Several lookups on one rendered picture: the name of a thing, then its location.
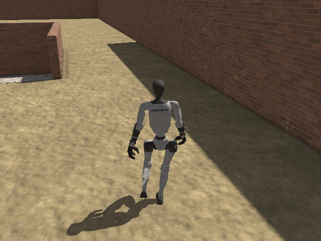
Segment left robot upper arm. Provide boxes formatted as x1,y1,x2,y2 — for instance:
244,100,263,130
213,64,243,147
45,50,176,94
135,102,149,131

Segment right robot hand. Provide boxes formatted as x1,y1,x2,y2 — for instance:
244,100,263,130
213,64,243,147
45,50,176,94
175,136,186,145

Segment left robot foot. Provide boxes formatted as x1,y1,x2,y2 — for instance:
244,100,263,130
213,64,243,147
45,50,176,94
140,191,147,198

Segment robot right forearm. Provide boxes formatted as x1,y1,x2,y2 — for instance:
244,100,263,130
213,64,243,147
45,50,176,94
178,121,186,138

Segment robot left shin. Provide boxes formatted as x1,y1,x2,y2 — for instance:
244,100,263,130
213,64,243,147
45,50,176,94
142,160,150,193

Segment right robot upper arm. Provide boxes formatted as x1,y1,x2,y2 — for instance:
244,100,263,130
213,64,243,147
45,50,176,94
170,101,183,128

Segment robot left forearm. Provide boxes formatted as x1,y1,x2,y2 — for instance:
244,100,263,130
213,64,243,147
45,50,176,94
129,123,140,147

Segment left robot hand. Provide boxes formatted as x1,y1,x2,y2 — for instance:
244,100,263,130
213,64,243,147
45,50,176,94
127,145,139,159

